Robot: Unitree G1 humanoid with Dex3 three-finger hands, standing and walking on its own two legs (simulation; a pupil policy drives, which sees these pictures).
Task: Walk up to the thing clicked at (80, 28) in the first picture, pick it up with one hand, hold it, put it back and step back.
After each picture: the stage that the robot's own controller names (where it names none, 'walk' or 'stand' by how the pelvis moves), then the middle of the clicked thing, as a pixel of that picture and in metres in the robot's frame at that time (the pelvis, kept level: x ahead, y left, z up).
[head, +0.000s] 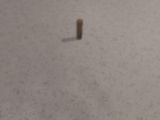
stand; (79, 29) +1.55 -0.01 -0.65
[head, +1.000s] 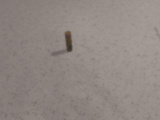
walk; (68, 41) +1.42 +0.20 -0.64
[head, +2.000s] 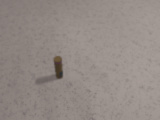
walk; (58, 68) +0.93 +0.22 -0.64
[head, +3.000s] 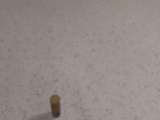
walk; (55, 107) +0.58 +0.14 -0.63
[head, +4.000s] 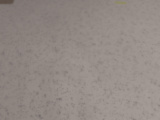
stand; out of the picture +0.37 +0.15 -0.64
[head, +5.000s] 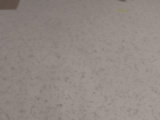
stand; out of the picture +0.36 +0.14 -0.66
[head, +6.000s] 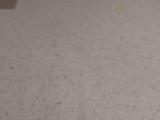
stand; out of the picture +0.38 +0.15 -0.66
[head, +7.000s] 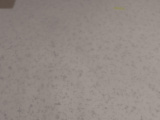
stand; out of the picture +0.36 +0.15 -0.66
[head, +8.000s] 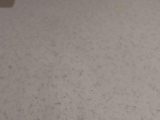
stand; out of the picture +0.36 +0.15 -0.66
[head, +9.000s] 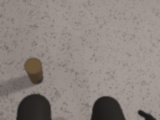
go down; (35, 73) +0.43 +0.17 -0.36
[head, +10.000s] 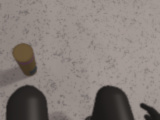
go down; (27, 62) +0.44 +0.20 -0.27
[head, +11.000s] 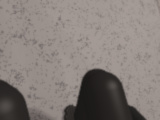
close in; out of the picture +0.41 +0.24 -0.17
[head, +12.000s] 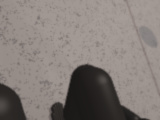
close; out of the picture +0.43 +0.26 -0.16
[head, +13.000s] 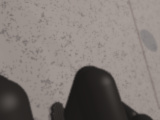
lift; out of the picture +0.39 +0.24 -0.16
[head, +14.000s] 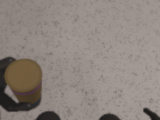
lift; (28, 90) +0.31 +0.16 +0.02
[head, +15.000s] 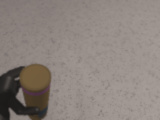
hold; (36, 97) +0.29 +0.14 +0.04
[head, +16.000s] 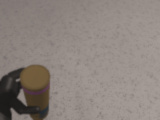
hold; (37, 97) +0.30 +0.14 +0.03
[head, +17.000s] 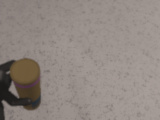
crouch; (29, 89) +0.33 +0.16 -0.02
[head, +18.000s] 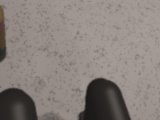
lower; out of the picture +0.47 +0.21 -0.06
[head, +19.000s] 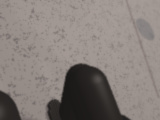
lower; out of the picture +0.44 +0.26 -0.17
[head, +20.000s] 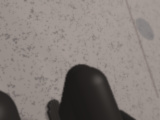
lower; out of the picture +0.43 +0.26 -0.16
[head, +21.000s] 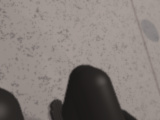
lower; out of the picture +0.43 +0.26 -0.16
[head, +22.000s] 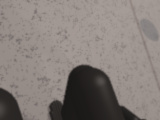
lower; out of the picture +0.42 +0.27 -0.16
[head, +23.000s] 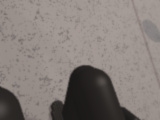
open; out of the picture +0.44 +0.24 -0.16
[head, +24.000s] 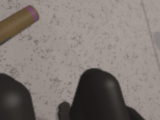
stand; (8, 28) +0.53 +0.16 -0.26
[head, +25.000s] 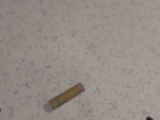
stand; (67, 95) +0.50 +0.04 -0.59
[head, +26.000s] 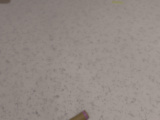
stand; out of the picture +0.49 +0.03 -0.69
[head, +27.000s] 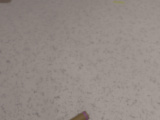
stand; out of the picture +0.49 +0.04 -0.69
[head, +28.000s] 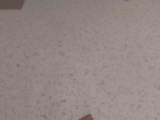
stand; out of the picture +0.51 +0.02 -0.74
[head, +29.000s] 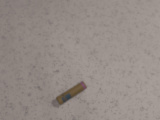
walk; (71, 92) +0.58 +0.02 -0.72
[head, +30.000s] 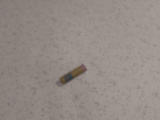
walk; (73, 74) +0.83 +0.09 -0.73
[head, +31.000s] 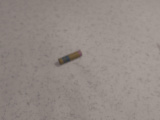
stand; (70, 57) +1.15 +0.07 -0.73
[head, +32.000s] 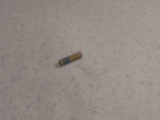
stand; (70, 58) +1.13 +0.07 -0.74
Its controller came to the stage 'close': yes
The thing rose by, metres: 0.68
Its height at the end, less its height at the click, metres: -0.09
